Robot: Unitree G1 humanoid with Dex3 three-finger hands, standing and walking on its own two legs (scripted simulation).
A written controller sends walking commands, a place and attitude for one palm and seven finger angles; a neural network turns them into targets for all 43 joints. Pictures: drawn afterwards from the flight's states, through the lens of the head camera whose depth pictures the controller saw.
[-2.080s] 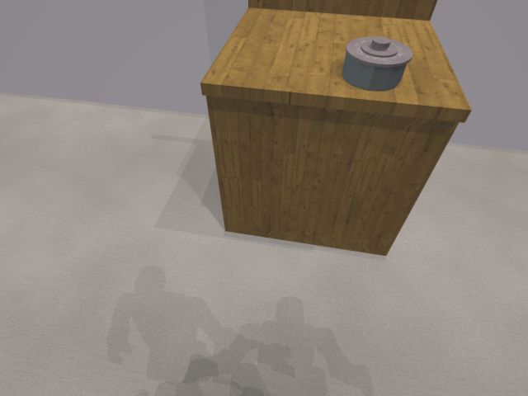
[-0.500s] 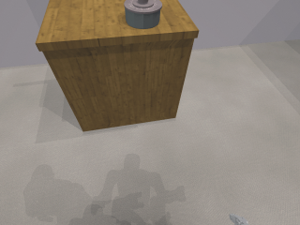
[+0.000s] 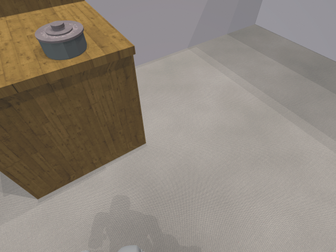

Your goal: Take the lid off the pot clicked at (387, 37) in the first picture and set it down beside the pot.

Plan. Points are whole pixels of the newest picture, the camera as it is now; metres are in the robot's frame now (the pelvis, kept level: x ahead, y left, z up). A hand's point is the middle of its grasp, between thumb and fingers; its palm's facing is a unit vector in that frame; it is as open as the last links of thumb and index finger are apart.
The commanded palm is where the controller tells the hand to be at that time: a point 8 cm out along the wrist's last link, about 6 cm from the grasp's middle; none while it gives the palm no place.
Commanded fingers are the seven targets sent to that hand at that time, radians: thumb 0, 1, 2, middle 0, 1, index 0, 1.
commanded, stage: walk to a spot facing it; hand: left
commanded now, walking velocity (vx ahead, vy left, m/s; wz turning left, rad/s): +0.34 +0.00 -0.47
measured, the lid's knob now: (57, 25) +0.88 +0.48 +0.12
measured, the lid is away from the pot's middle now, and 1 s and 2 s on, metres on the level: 0.00 0.00 0.00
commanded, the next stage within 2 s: turn to face it in 0.68 s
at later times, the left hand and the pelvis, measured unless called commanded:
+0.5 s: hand (103, 196) +0.30 +0.22 -0.16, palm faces -0.24 -0.96 -0.16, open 7.4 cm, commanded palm none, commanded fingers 0.00 0.90 0.90 -0.20 -0.30 -0.20 -0.30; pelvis +0.19 +0.05 +0.01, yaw -18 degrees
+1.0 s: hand (157, 144) +0.50 +0.07 -0.15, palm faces -0.45 -0.87 -0.20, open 7.4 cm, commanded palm none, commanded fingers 0.00 0.90 0.90 -0.20 -0.30 -0.20 -0.30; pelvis +0.32 -0.03 +0.00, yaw -26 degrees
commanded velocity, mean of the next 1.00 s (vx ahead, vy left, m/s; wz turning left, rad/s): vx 0.13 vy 0.00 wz -0.28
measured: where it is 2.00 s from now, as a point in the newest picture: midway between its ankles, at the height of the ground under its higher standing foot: (179, 232)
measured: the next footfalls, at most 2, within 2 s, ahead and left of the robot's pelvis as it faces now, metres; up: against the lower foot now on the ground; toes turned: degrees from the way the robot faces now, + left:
left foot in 0.24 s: +0.20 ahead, +0.14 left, +0.00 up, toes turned -2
right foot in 0.74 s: +0.39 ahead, -0.13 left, +0.00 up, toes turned -32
